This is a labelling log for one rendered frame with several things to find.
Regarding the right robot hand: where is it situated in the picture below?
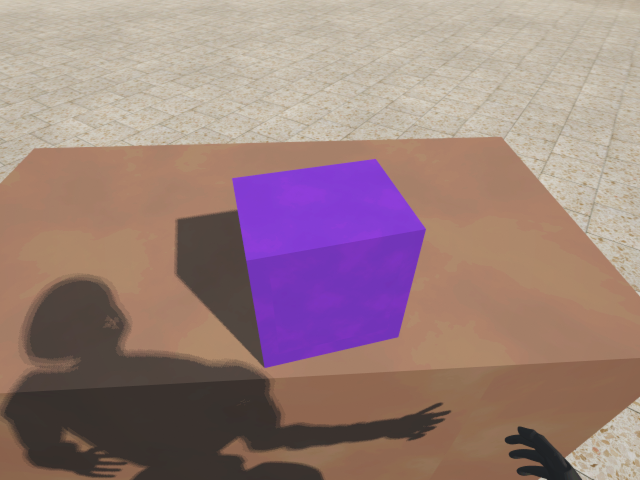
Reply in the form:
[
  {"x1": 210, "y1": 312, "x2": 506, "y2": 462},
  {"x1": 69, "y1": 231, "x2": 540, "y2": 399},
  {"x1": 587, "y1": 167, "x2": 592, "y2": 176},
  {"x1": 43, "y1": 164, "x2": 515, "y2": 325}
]
[{"x1": 505, "y1": 426, "x2": 582, "y2": 480}]

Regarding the pedestal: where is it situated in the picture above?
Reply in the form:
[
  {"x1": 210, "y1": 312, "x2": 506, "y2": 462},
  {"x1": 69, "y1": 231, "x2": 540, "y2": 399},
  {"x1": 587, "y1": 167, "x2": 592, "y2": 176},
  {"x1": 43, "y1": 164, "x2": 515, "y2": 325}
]
[{"x1": 0, "y1": 137, "x2": 640, "y2": 480}]

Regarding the carton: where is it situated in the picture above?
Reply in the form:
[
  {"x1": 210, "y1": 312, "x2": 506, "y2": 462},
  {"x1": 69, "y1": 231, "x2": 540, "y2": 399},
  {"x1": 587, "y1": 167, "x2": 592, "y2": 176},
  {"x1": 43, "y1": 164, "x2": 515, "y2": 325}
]
[{"x1": 232, "y1": 159, "x2": 426, "y2": 368}]

